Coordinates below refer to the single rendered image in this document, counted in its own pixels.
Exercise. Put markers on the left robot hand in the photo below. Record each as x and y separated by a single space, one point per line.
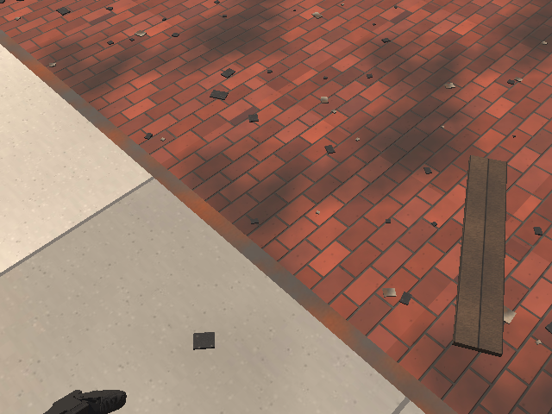
95 402

